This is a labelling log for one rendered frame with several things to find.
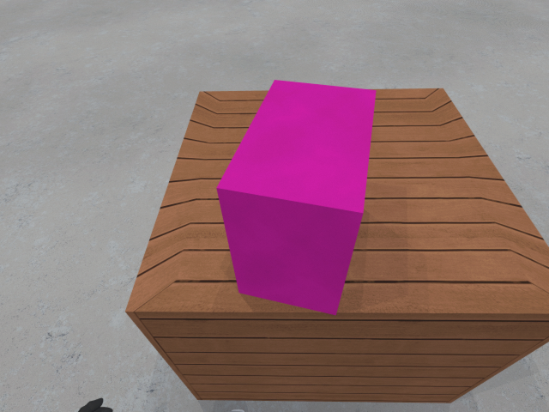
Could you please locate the carton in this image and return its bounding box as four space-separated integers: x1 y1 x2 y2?
216 80 376 315

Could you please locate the pedestal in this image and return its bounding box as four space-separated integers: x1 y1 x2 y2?
125 88 549 403

